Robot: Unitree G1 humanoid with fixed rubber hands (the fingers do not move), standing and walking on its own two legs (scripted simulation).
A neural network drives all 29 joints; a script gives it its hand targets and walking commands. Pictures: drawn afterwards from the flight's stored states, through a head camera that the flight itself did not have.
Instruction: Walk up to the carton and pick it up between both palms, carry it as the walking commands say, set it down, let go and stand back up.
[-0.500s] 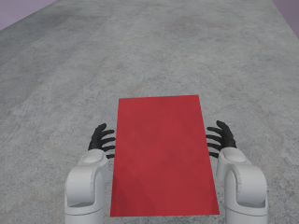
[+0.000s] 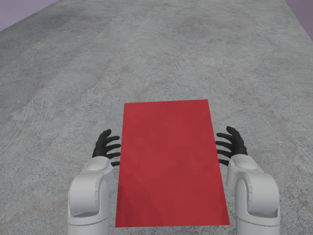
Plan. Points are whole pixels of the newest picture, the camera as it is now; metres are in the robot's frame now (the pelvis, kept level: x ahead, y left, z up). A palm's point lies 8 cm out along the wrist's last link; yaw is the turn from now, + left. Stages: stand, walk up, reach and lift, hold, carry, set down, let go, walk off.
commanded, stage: carry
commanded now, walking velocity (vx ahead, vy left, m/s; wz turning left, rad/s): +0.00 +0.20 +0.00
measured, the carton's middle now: (168, 163) +0.30 +0.00 +0.02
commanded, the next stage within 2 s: none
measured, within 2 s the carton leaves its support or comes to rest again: neither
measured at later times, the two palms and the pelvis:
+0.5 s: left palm (101, 162) +0.26 +0.15 +0.10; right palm (237, 160) +0.26 -0.15 +0.11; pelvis +0.00 +0.00 +0.00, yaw +0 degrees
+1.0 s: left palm (111, 155) +0.26 +0.13 +0.12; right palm (250, 152) +0.27 -0.17 +0.13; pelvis +0.01 -0.02 +0.01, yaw -1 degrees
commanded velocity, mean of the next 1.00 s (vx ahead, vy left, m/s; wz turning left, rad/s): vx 0.00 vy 0.11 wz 0.00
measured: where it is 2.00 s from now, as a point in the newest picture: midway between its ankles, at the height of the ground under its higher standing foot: outside the picture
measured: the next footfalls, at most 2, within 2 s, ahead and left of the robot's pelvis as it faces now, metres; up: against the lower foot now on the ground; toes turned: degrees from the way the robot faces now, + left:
none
